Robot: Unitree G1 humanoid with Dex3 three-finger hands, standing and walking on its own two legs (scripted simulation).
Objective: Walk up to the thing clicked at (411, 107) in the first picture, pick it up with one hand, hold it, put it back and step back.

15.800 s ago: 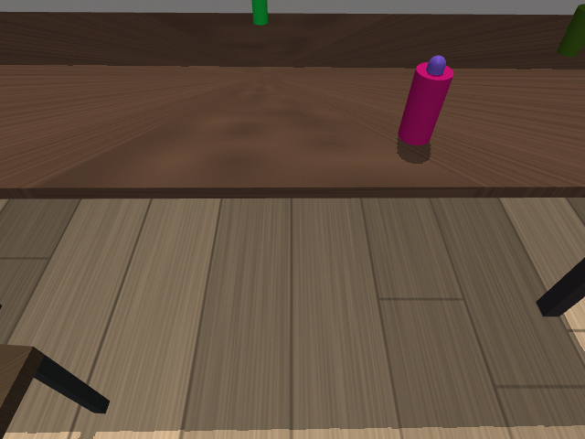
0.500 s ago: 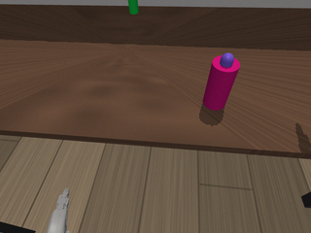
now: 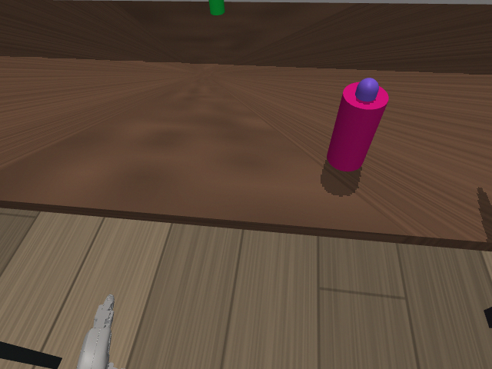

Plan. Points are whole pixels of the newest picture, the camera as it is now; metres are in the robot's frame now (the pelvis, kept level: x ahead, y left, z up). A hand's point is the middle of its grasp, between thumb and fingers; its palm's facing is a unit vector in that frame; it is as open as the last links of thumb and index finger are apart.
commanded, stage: go down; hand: right
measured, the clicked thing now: (356, 124) +0.53 -0.15 +0.08
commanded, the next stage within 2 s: approach in 0.42 s
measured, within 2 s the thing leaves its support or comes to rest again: neither
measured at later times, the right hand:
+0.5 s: hand out of the picture +0.41 -0.34 +0.17, palm faces +0.13 +0.99 +0.00, open 17.6 cm
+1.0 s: hand (404, 162) +0.45 -0.23 +0.07, palm faces +0.01 +1.00 +0.06, open 17.6 cm
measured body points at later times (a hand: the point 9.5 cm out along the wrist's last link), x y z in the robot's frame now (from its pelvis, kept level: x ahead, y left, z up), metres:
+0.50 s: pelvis +0.00 +0.00 +0.00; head +0.05 -0.02 +0.45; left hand +0.15 +0.26 -0.07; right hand +0.39 -0.40 +0.17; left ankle -0.01 +0.14 -0.72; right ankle +0.00 -0.12 -0.72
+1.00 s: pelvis -0.01 +0.00 -0.02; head +0.07 -0.02 +0.42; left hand +0.13 +0.27 -0.07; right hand +0.44 -0.28 +0.07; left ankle -0.01 +0.14 -0.72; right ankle +0.00 -0.12 -0.72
